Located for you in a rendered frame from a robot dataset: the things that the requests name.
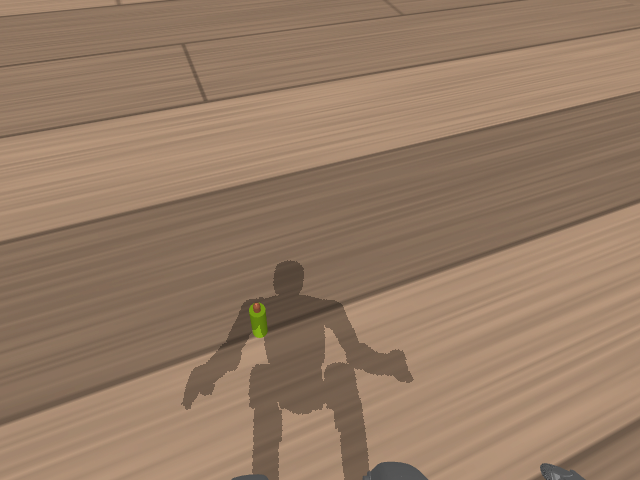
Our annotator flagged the bottle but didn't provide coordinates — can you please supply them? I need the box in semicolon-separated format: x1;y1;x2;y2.
249;303;268;338

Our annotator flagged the right robot hand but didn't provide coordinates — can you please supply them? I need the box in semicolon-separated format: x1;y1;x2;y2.
540;463;585;480

